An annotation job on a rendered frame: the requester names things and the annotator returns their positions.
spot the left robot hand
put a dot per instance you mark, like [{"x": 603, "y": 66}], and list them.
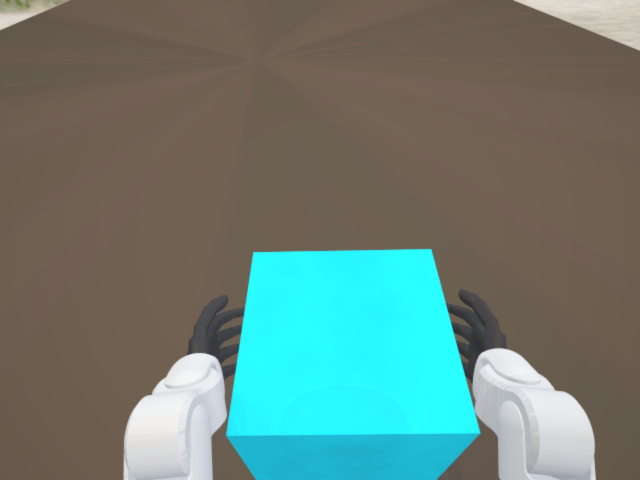
[{"x": 207, "y": 340}]

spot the robot left forearm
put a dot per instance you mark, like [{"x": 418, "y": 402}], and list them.
[{"x": 168, "y": 434}]

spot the carton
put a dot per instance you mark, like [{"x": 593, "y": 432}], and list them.
[{"x": 348, "y": 369}]

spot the robot right forearm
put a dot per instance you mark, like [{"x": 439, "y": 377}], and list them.
[{"x": 543, "y": 434}]

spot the right robot hand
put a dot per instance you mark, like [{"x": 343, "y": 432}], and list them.
[{"x": 484, "y": 334}]

